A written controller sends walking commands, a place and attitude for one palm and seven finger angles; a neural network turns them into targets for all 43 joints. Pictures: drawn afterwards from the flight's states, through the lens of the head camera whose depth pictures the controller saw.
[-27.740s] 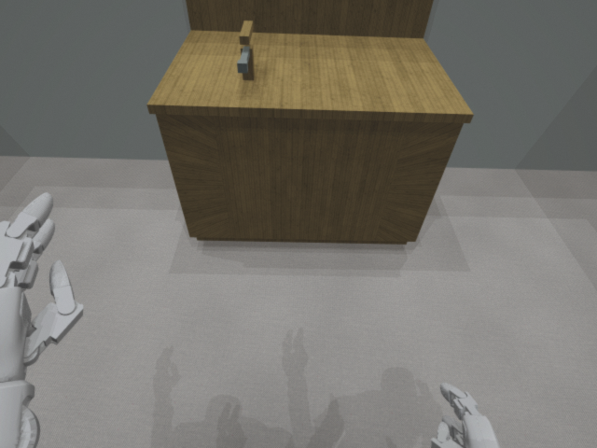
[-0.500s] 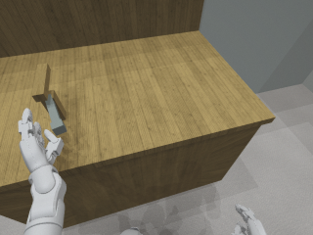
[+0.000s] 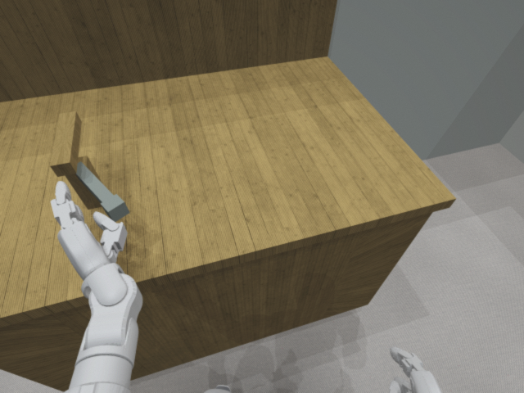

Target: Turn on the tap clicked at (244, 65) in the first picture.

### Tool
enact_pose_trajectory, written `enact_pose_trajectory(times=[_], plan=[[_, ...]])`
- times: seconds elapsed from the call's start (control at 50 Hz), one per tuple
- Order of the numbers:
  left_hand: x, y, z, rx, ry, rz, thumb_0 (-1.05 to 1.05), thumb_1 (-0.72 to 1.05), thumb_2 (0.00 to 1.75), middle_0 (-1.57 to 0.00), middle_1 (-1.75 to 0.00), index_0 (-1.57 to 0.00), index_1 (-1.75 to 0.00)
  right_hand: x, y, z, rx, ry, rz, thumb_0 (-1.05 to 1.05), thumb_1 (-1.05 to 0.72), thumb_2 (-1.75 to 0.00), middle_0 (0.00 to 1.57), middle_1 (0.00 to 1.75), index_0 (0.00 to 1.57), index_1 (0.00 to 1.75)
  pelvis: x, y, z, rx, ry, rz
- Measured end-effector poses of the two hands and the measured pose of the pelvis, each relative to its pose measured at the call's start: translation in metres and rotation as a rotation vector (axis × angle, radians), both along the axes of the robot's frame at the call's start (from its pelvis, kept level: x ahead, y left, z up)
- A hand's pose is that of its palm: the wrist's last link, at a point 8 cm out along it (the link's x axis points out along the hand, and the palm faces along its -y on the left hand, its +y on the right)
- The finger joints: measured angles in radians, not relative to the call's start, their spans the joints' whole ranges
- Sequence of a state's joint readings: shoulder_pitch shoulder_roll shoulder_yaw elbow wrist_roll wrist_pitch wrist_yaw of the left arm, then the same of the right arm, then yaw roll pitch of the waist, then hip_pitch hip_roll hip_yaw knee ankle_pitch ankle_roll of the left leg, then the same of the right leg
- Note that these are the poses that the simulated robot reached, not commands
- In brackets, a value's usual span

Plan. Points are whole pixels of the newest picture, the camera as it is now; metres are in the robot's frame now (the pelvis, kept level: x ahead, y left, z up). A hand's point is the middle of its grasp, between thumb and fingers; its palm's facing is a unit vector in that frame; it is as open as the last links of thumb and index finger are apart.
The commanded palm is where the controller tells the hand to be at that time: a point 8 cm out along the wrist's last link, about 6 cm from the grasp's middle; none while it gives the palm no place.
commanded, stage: push the lever round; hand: left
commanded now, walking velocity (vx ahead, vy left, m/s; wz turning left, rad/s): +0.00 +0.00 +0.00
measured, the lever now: (115, 208) +0.37 +0.26 +0.07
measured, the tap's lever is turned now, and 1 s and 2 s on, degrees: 29 59 79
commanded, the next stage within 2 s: lift the hand up off the lever in 1.66 s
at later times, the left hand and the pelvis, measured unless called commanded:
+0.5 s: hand (139, 215) +0.36 +0.22 +0.07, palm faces +0.76 -0.65 -0.05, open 7.7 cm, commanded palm +0.31 +0.23 +0.07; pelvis +0.00 +0.00 +0.00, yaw +0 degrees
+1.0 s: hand (159, 197) +0.40 +0.20 +0.07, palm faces +0.82 -0.57 -0.09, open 7.6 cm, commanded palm +0.35 +0.21 +0.07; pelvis +0.00 -0.01 +0.00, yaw +0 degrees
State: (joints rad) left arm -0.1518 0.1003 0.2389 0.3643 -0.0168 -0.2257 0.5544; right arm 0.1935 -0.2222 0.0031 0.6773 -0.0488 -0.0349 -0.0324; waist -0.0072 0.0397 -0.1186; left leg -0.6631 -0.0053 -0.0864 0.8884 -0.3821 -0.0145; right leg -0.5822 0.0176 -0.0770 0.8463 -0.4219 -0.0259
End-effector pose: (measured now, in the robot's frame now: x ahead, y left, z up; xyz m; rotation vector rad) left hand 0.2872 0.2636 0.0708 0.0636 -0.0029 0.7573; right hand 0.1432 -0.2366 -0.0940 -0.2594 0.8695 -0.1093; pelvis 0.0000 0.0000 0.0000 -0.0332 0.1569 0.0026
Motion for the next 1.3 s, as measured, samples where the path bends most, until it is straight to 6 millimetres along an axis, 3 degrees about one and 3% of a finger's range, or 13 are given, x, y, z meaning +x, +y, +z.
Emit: enact_pose_trajectory(times=[0.64, 0.96, 1.3], plan=[[0.031, -0.034, 0.0, -0.034, 0.027, 0.136, 0.01, 0.93, 0.91, -0.15, -0.15, -0.15, -0.15, -0.003, 0.007, -0.008, 0.025, 0.062, 0.007, 0.01, -0.91, -0.9, 0.2, 0.3, 0.2, 0.3, 0.0, 0.0, -0.001, -0.002, 0.017, 0.005], [0.06, -0.051, 0.001, -0.04, 0.072, 0.201, -0.01, 0.94, 0.93, -0.15, -0.15, -0.16, -0.15, -0.023, -0.003, -0.02, 0.035, 0.141, -0.009, 0.01, -0.91, -0.9, 0.2, 0.3, 0.2, 0.3, 0.001, -0.006, -0.004, 0.001, 0.05, 0.003], [0.071, -0.053, 0.001, -0.04, 0.088, 0.248, 0.01, 0.91, 0.91, -0.15, -0.15, -0.15, -0.15, -0.042, -0.017, -0.023, 0.036, 0.194, -0.044, 0.01, -0.91, -0.9, 0.2, 0.3, 0.2, 0.3, 0.005, -0.014, -0.003, 0.004, 0.064, 0.001]])
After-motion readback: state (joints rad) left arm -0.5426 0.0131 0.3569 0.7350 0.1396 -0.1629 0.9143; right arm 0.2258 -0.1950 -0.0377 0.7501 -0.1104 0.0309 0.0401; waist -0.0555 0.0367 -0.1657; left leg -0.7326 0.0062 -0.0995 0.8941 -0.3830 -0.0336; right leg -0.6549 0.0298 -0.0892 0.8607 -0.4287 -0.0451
